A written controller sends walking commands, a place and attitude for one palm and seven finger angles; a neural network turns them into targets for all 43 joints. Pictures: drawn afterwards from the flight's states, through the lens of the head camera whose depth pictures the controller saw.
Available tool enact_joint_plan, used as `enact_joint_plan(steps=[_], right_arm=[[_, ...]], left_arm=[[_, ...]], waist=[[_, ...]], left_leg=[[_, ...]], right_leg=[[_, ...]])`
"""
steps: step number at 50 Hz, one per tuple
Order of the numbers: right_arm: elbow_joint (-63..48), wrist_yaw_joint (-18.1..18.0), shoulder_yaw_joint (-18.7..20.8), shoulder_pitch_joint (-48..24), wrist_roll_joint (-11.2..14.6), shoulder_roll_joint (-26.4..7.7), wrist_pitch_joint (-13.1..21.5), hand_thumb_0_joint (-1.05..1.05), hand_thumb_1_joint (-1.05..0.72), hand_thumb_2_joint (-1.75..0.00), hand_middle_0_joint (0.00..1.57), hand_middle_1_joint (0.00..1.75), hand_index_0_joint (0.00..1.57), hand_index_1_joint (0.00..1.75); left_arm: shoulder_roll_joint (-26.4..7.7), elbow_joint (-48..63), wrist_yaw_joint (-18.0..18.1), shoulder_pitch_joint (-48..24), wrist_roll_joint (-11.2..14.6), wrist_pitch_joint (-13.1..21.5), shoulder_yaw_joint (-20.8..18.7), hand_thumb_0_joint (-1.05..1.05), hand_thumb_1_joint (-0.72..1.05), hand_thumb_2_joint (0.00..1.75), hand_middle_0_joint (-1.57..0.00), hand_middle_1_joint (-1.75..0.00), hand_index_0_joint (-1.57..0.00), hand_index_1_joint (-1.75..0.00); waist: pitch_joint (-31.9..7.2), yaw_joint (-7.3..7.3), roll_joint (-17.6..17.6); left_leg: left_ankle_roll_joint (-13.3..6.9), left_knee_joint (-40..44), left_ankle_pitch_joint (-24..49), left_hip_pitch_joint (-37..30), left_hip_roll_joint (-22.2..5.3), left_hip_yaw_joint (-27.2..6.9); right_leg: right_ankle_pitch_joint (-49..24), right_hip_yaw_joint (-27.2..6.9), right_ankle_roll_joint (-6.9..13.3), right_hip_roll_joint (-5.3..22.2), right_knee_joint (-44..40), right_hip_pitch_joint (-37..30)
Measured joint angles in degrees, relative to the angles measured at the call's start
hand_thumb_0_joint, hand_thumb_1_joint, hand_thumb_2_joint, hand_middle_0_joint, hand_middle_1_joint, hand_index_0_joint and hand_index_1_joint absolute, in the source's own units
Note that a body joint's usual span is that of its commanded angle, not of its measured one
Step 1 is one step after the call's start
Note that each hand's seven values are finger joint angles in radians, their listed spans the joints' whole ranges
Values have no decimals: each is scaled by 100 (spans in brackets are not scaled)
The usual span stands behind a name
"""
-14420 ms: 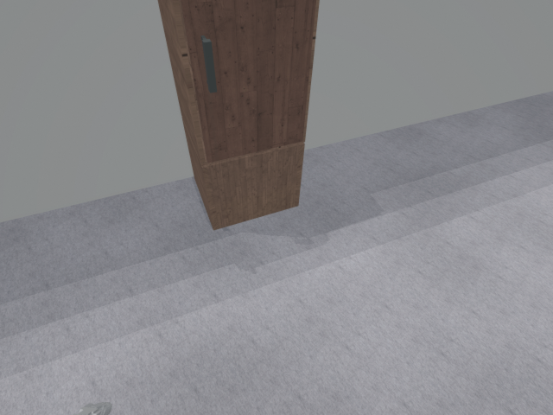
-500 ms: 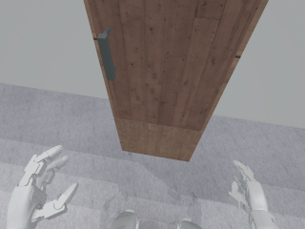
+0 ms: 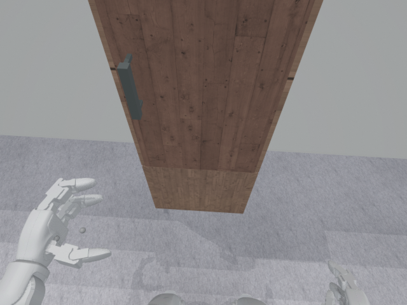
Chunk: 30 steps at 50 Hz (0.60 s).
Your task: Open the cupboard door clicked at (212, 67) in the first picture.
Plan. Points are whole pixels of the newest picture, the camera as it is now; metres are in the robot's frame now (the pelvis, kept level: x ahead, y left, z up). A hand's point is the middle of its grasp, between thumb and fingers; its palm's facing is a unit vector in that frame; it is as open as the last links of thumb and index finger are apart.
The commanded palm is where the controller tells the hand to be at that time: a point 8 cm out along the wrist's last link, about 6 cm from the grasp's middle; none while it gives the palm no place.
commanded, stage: raise the hand with hooked fingers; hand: left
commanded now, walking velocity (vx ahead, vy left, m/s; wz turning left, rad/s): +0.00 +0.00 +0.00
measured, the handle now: (133, 88) +0.57 +0.20 +0.09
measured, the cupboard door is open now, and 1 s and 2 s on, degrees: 0 0 0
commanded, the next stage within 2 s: move the hooked fingers beside the handle in 1.02 s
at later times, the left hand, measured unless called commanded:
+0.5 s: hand (37, 175) +0.30 +0.30 +0.11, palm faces +0.05 -1.00 -0.06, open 14.0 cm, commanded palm +0.28 +0.35 +0.11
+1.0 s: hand (48, 174) +0.31 +0.28 +0.11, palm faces +0.02 -1.00 -0.04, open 14.0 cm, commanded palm +0.28 +0.33 +0.11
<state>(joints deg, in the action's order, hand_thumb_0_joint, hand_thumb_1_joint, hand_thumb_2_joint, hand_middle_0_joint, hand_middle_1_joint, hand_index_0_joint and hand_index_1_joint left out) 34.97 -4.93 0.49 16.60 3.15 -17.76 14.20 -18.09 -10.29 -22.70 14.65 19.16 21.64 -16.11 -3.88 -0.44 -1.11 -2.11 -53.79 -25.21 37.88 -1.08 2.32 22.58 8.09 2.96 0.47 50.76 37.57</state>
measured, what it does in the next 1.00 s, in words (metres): stands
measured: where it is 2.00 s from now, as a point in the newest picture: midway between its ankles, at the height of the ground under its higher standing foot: outside the picture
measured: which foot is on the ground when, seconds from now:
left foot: down 0.00-1.00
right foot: down 0.00-1.00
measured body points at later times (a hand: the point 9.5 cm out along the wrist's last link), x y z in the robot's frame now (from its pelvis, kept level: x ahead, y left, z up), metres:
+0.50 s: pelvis +0.02 +0.03 +0.02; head +0.05 +0.04 +0.47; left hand +0.29 +0.36 +0.12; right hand +0.18 -0.21 -0.05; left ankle +0.02 +0.09 -0.69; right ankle +0.03 -0.09 -0.69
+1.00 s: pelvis +0.01 +0.01 +0.02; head +0.04 +0.02 +0.47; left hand +0.30 +0.34 +0.11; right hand +0.16 -0.24 -0.05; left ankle +0.02 +0.09 -0.69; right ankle +0.03 -0.09 -0.69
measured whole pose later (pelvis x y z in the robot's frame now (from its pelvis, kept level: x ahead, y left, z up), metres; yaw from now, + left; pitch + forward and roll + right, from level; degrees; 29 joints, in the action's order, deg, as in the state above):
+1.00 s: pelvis +0.01 +0.01 +0.02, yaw -1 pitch +6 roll -2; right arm 33.3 -4.7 -2.9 16.5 2.4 -16.4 11.7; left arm -24.2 -24.0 -28.3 -3.9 19.2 12.5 -24.3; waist -2.6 0.4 -1.3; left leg -3.0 -43.5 -21.9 27.3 -0.2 3.4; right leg 18.7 6.7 1.7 0.3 40.3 27.2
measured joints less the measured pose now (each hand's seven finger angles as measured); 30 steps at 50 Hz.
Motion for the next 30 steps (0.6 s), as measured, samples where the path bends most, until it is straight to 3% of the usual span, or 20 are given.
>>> enact_joint_plan(steps=[9,16,25,30], right_arm=[[-222,41,-249,-201,-56,235,106,1,-90,-90,20,30,20,30],[-297,66,-400,-241,-54,258,4,1,-90,-90,20,30,20,30],[-128,9,-453,-139,-97,259,-90,1,-90,-90,20,30,21,30],[-86,-7,-423,-24,-61,189,-162,1,-90,-90,20,30,21,30]], left_arm=[[-222,-152,90,-639,114,-286,-367,0,-37,35,-30,-112,-29,-112],[-375,-625,-265,-1093,51,-909,-414,0,-46,31,-30,-118,-30,-118],[-587,-973,-384,-1776,-13,-860,-728,-1,-50,30,-31,-120,-30,-120],[-800,-1373,-619,-2095,37,-1081,-831,-1,-50,30,-30,-120,-30,-120]], waist=[[-46,34,59],[2,160,-58],[157,198,-2],[135,137,-36]], left_leg=[[-72,386,56,-553,42,52],[-151,589,115,-751,104,66],[-179,814,207,-938,151,90],[-188,955,266,-1016,162,104]], right_leg=[[-116,-63,-100,1,-436,-564],[-207,-82,-187,42,-683,-789],[-306,-110,-231,70,-906,-974],[-369,-126,-242,69,-1045,-1046]])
